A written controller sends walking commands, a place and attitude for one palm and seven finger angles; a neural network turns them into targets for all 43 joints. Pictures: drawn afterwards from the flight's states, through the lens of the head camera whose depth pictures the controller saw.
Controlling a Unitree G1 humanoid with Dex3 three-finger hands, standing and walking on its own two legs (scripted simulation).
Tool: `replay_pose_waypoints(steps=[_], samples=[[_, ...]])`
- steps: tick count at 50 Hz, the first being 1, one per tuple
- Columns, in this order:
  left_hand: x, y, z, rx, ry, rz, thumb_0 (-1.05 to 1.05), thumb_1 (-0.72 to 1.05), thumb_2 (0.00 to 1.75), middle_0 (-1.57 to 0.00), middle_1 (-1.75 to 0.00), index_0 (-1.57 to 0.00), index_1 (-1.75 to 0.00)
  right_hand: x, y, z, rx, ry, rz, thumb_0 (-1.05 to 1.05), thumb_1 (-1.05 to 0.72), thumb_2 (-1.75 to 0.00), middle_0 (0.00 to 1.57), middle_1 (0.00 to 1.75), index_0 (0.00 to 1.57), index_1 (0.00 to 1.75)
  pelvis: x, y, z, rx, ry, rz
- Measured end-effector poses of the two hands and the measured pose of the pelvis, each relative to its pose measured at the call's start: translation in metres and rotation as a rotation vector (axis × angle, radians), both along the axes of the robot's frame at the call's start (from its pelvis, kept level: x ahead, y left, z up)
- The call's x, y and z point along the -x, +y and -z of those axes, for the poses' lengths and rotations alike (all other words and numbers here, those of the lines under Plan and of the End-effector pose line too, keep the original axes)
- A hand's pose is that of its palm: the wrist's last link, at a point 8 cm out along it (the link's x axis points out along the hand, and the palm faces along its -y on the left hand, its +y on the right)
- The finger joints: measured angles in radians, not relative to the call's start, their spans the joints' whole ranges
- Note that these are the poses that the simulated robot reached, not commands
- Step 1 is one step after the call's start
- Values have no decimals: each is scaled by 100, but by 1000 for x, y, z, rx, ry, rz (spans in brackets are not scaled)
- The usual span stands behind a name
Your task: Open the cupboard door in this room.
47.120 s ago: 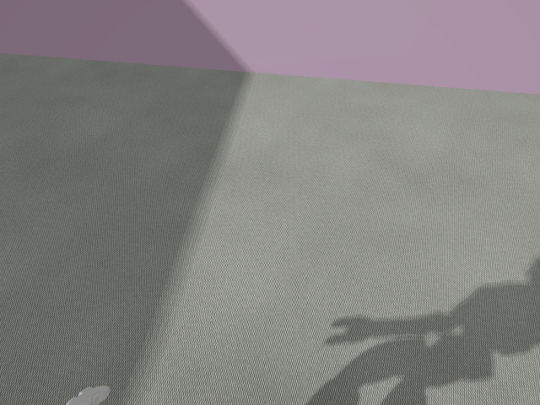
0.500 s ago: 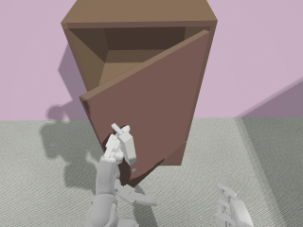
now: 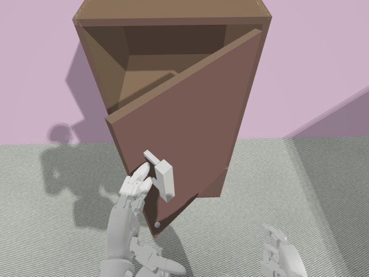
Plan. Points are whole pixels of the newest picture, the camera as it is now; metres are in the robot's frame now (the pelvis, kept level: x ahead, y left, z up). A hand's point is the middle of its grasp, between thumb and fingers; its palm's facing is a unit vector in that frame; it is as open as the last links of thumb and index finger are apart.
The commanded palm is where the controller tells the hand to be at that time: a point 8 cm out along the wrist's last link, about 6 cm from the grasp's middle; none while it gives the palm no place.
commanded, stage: slide the hand sideways off the handle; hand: left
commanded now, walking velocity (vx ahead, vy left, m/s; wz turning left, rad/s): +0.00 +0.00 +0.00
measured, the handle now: (158, 176) +0.31 +0.07 +0.07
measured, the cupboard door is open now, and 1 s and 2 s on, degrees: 43 43 43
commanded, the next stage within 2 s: draw the hand back to the body in 0.56 s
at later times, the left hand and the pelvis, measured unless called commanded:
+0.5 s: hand (127, 249) +0.17 +0.11 +0.07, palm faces +0.04 -1.00 +0.01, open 16.3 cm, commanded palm +0.13 +0.17 +0.07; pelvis +0.00 -0.01 -0.01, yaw +1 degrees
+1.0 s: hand (93, 251) +0.16 +0.15 +0.11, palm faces +0.05 -1.00 -0.03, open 16.4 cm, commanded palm +0.12 +0.21 +0.12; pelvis -0.01 +0.00 +0.01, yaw +1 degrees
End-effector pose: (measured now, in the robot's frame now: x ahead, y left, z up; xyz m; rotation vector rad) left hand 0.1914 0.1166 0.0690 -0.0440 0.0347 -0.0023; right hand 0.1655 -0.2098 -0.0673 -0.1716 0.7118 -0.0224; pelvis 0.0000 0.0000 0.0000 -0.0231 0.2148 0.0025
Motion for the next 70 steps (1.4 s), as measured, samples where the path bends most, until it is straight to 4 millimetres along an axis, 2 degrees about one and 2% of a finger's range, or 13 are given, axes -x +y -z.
replay_pose_waypoints(steps=[10, 19, 31, 36, 45, 58, 64, 70], samples=[[18, 17, 1, -8, 7, -21, -1, -50, 30, -17, -31, -21, -33, -14, -10, -1, 16, -36, -2, 1, -91, -89, 20, 30, 20, 30, -2, -5, 5, -1, 12, -3], [32, 42, 2, -30, 12, -76, -1, -50, 30, -16, -30, -18, -31, -15, -20, 4, 28, -35, 10, 1, -91, -89, 20, 30, 20, 30, -1, -13, 9, 2, 19, -13], [55, 54, 2, -31, 21, -55, -1, -50, 30, -15, -30, -15, -30, -12, -26, 8, 34, -50, 47, 1, -91, -89, 20, 30, 20, 30, 5, -16, 12, 5, 17, -17], [57, 57, 0, -26, -12, -49, -1, -50, 30, -15, -30, -15, -30, -11, -24, 8, 40, -69, 42, 1, -91, -89, 20, 30, 20, 30, 10, -14, 16, 12, 13, -19], [57, 72, -34, -69, -50, -49, -1, -50, 30, -15, -30, -15, -30, -4, -13, -5, 8, -84, 66, 1, -91, -89, 20, 30, 20, 30, 11, -8, 2, 17, -34, -17], [60, 100, -66, -91, -58, -59, -1, -48, 31, -15, -30, -15, -30, -7, -9, -32, 27, -128, 71, 1, -91, -89, 20, 30, 20, 30, 4, 0, -18, 22, -81, -21], [57, 118, -84, -286, 13, -149, -1, -37, 36, -15, -30, -15, -30, -12, -5, -45, 55, -124, 84, 1, -91, -89, 20, 30, 20, 30, -2, 5, -32, 20, -117, -10], [51, 135, -101, -379, 51, -232, -1, -19, 43, -16, -30, -16, -30, -15, 3, -57, 64, -112, 85, 1, -91, -89, 20, 30, 20, 30, -9, 12, -48, 13, -156, -1]])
